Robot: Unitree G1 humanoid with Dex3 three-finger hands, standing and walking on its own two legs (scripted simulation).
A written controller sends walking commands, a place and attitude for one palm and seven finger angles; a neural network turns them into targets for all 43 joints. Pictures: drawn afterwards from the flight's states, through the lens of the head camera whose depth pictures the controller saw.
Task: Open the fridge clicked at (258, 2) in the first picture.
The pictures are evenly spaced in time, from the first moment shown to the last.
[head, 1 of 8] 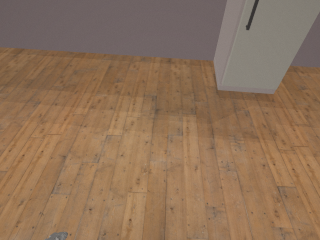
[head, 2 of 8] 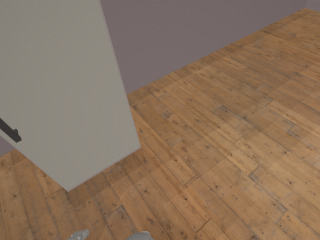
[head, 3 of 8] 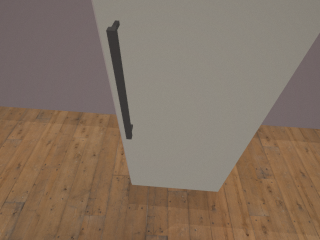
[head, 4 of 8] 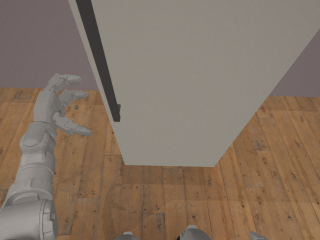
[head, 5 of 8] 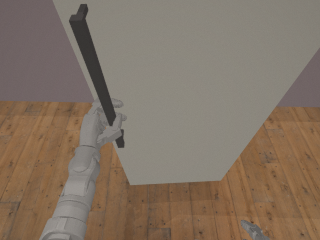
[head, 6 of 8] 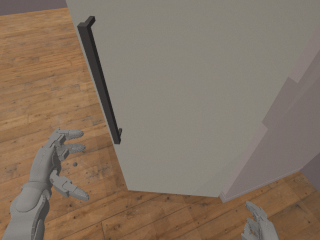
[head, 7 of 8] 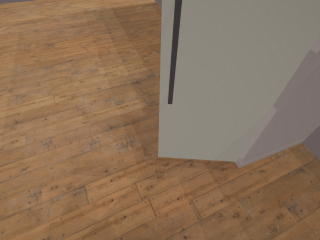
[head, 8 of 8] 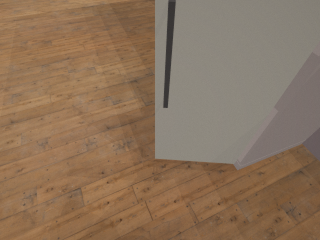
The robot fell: no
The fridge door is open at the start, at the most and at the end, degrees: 0 71 65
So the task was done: yes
